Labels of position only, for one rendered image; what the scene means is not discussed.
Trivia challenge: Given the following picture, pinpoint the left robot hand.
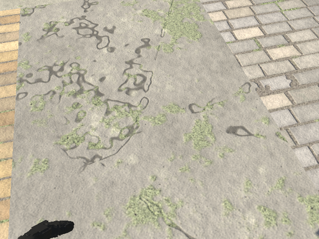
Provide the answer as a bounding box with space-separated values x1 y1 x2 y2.
18 220 75 239

